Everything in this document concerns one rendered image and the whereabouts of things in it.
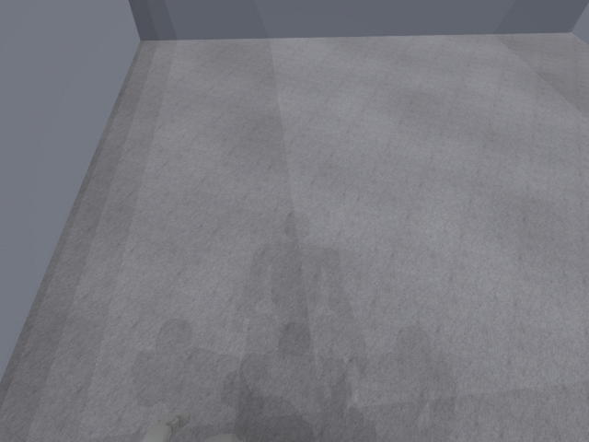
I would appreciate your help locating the left robot hand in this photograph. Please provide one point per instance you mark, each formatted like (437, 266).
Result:
(168, 425)

